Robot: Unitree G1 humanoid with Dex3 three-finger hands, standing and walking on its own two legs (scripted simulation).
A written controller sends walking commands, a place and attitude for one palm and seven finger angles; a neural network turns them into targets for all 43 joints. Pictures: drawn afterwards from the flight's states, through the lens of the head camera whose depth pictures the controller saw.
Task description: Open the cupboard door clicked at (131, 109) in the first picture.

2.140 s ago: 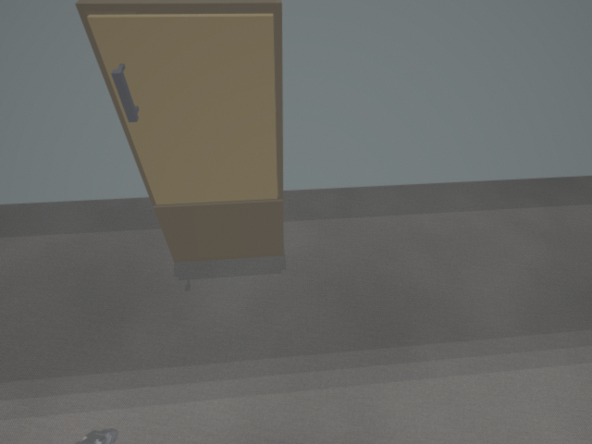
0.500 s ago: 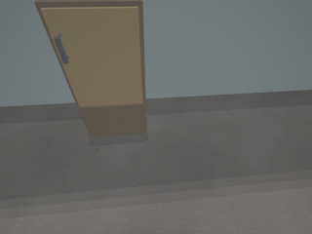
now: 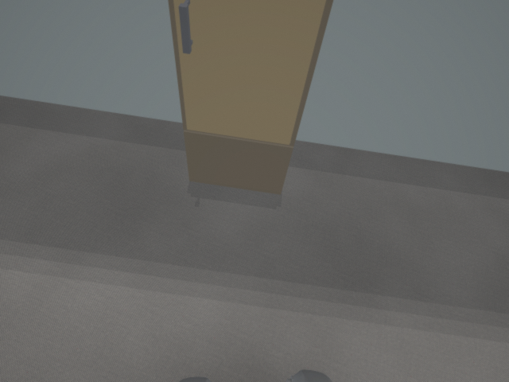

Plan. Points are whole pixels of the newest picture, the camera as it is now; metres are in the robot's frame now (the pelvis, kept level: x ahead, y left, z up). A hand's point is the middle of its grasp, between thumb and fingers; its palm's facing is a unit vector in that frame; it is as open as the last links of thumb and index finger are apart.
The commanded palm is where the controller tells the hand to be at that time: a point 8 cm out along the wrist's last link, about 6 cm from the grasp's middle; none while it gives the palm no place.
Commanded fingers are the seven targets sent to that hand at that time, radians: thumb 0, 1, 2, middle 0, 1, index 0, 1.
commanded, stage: walk to a spot facing it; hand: left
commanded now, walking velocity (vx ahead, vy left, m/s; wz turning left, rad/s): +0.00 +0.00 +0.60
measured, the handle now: (187, 26) +1.00 +0.23 +0.03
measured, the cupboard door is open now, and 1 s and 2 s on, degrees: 0 0 0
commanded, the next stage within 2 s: turn to face it in 1.26 s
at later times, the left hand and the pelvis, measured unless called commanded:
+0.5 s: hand out of the picture +0.05 +0.20 -0.13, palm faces +0.27 -0.92 -0.28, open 7.4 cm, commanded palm none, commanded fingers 0.00 0.90 0.90 -0.20 -0.30 -0.20 -0.30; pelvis -0.01 -0.04 +0.02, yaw +16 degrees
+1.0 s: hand out of the picture -0.12 +0.11 -0.16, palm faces +0.62 -0.75 -0.22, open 7.4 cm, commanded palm none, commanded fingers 0.00 0.90 0.90 -0.20 -0.30 -0.20 -0.30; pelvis +0.01 -0.04 +0.01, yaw +36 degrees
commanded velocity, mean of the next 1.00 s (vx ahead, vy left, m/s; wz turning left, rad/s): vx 0.07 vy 0.00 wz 0.60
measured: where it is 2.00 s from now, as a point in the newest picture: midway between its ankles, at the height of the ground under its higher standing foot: outside the picture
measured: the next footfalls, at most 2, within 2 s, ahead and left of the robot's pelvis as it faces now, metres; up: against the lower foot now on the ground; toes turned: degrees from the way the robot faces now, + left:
right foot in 0.52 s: +0.05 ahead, -0.15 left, +0.00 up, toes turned +18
left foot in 1.06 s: -0.02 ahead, +0.08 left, +0.00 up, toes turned +46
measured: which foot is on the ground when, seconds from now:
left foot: down 0.00-0.52, up 0.54-1.00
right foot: up 0.00-0.50, down 0.52-1.00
